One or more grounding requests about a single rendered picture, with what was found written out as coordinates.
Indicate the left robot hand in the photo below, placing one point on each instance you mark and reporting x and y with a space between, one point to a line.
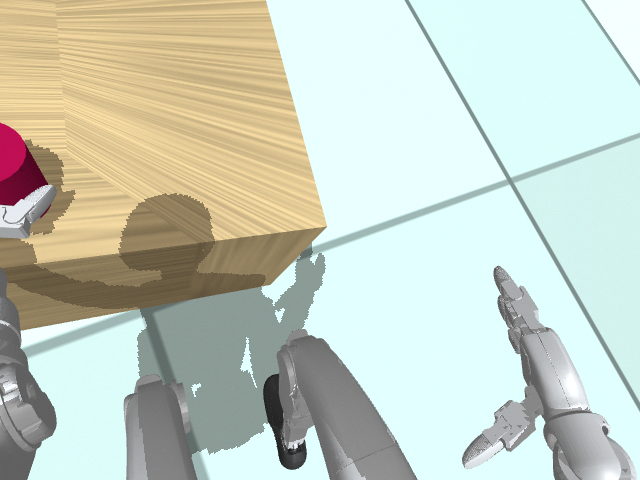
15 221

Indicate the right robot arm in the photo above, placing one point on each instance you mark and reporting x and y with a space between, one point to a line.
582 449

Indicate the right robot hand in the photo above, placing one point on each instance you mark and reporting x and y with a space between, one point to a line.
553 384

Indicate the left robot arm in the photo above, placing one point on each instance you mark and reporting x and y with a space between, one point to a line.
27 417

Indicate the can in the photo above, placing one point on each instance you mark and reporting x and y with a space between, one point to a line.
19 173

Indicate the right robot foot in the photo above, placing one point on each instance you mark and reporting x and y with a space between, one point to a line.
290 458

